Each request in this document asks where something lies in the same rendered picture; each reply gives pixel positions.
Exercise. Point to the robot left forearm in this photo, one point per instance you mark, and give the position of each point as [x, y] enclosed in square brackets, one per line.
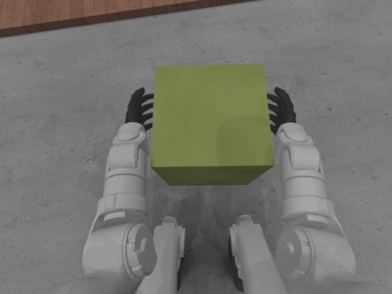
[124, 199]

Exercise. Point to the carton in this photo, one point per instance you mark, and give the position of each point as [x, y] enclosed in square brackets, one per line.
[211, 125]

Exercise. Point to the robot right hand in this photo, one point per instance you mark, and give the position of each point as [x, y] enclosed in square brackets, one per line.
[283, 110]

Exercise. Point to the robot foot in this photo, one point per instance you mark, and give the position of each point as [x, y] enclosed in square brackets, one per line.
[179, 274]
[238, 282]

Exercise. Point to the left robot foot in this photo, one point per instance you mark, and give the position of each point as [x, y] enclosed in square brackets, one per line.
[179, 274]

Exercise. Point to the robot right upper arm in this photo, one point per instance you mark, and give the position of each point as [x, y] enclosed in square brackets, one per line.
[320, 262]

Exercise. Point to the robot left hand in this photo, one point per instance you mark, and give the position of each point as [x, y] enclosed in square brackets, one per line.
[135, 110]

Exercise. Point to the robot left upper arm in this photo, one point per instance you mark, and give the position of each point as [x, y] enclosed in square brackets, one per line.
[115, 261]

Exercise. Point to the robot right forearm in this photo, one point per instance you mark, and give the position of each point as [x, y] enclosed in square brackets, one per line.
[305, 201]

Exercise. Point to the right robot foot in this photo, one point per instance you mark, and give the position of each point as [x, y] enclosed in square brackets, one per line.
[238, 282]

